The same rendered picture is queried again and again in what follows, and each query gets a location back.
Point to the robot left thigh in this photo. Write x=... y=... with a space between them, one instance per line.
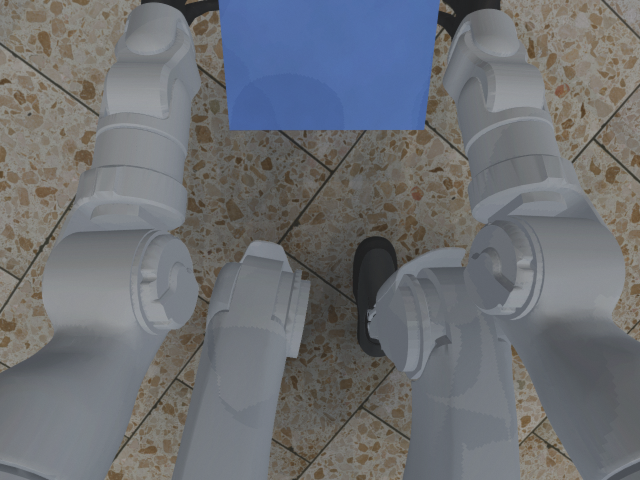
x=229 y=425

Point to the right robot hand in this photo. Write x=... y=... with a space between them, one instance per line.
x=462 y=8

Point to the carton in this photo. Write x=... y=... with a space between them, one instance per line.
x=328 y=64

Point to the robot right upper arm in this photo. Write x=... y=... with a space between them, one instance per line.
x=552 y=283

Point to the robot right forearm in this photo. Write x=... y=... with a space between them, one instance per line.
x=506 y=126

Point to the robot left forearm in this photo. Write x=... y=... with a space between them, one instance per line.
x=135 y=181

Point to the robot right shin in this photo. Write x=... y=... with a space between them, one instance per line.
x=440 y=257

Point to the left robot hand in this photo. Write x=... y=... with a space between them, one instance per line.
x=191 y=10

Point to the robot left upper arm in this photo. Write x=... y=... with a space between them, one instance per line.
x=112 y=297

